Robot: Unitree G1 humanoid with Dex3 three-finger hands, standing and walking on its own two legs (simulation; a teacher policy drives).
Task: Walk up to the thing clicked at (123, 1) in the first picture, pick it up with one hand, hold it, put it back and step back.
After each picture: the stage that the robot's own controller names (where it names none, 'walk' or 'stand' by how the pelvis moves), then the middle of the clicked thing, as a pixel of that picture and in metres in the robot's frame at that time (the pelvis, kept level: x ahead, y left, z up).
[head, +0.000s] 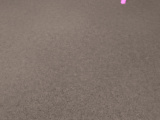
stand; out of the picture +2.31 -0.60 -0.72
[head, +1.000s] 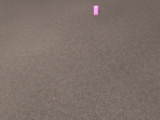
walk; (96, 10) +2.23 -0.07 -0.69
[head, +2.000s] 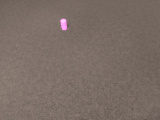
walk; (63, 24) +1.56 +0.28 -0.71
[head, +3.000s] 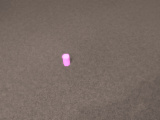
walk; (66, 60) +1.01 +0.23 -0.72
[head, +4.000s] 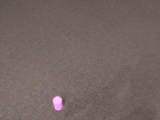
walk; (57, 103) +0.57 +0.21 -0.70
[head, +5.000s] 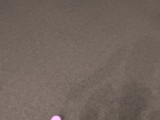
stand; out of the picture +0.39 +0.20 -0.70
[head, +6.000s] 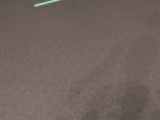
stand; out of the picture +0.37 +0.22 -0.72
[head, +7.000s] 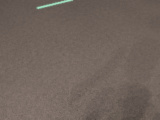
stand; out of the picture +0.35 +0.22 -0.73
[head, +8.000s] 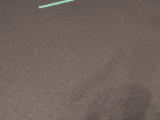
stand; out of the picture +0.35 +0.21 -0.73
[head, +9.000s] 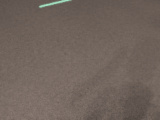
go down; out of the picture +0.35 +0.22 -0.72
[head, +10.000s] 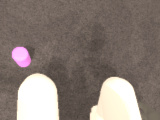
go down; (22, 57) +0.43 +0.26 -0.33
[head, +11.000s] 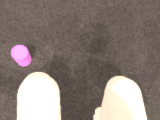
approach; (22, 56) +0.42 +0.27 -0.29
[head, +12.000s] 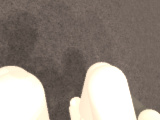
close in; out of the picture +0.39 +0.30 -0.22
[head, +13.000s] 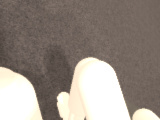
close; out of the picture +0.39 +0.31 -0.22
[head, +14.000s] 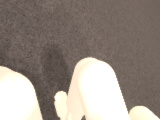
close; out of the picture +0.39 +0.31 -0.22
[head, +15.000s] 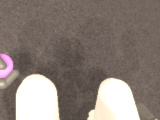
lift; (1, 70) +0.32 +0.28 -0.10
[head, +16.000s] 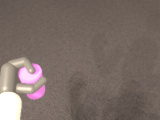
hold; (33, 82) +0.33 +0.18 +0.04
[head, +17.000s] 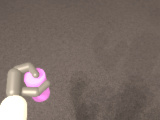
hold; (38, 85) +0.33 +0.17 +0.00
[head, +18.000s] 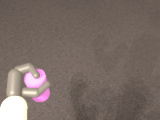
hold; (38, 86) +0.33 +0.17 +0.00
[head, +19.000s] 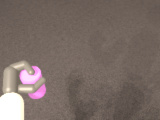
crouch; (33, 83) +0.34 +0.19 -0.01
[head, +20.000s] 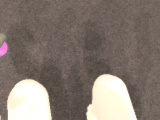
lower; out of the picture +0.46 +0.27 -0.10
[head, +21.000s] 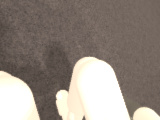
lower; out of the picture +0.41 +0.33 -0.22
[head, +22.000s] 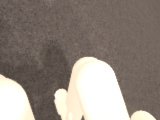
lower; out of the picture +0.42 +0.32 -0.22
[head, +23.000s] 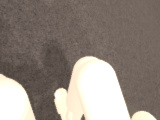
lower; out of the picture +0.41 +0.32 -0.22
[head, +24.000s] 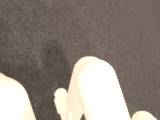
lower; out of the picture +0.41 +0.32 -0.22
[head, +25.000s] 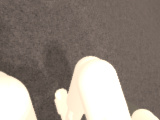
open; out of the picture +0.41 +0.32 -0.22
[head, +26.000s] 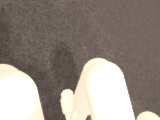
stand; out of the picture +0.41 +0.31 -0.23
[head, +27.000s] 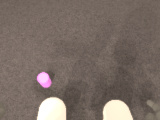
walk; (44, 80) +0.44 +0.24 -0.49
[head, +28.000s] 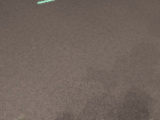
stand; out of the picture +0.39 +0.21 -0.67
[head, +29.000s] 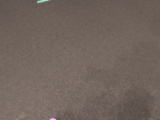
stand; out of the picture +0.40 +0.22 -0.67
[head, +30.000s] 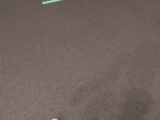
stand; out of the picture +0.40 +0.21 -0.70
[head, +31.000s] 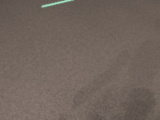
stand; out of the picture +0.40 +0.21 -0.72
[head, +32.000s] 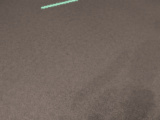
stand; out of the picture +0.38 +0.22 -0.73
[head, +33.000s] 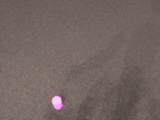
walk; (57, 102) +0.45 +0.18 -0.69
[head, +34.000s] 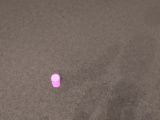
walk; (55, 80) +0.64 +0.20 -0.71
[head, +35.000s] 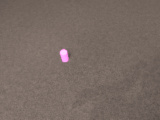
walk; (64, 55) +0.93 +0.26 -0.70
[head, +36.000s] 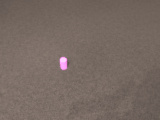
stand; (63, 63) +0.98 +0.21 -0.71
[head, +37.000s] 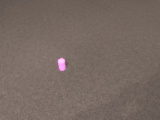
stand; (61, 64) +1.02 +0.23 -0.73
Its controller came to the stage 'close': yes
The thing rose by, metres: 0.71
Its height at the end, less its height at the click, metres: +0.00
